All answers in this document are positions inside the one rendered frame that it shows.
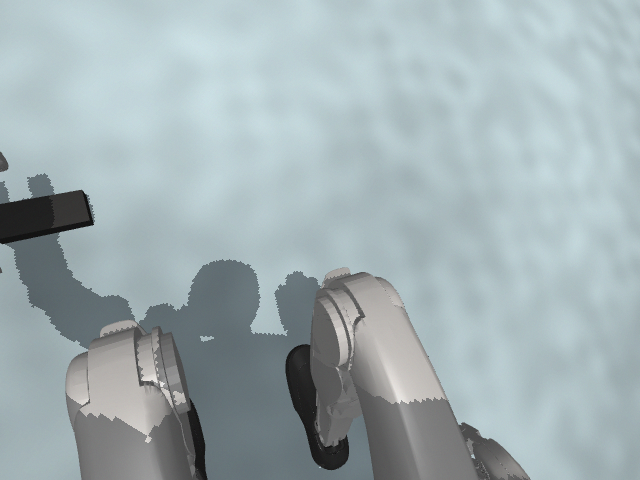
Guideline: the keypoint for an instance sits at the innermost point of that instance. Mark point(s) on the right robot foot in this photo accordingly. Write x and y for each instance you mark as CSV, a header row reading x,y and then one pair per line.
x,y
303,395

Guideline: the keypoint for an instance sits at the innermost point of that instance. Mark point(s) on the right robot hand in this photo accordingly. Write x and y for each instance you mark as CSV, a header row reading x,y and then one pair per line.
x,y
492,461

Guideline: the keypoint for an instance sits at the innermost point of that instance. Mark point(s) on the small box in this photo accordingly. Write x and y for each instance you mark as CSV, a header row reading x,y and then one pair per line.
x,y
45,215

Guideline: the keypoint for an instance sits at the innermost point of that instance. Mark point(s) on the left robot foot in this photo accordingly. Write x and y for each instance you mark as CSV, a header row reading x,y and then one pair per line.
x,y
199,443

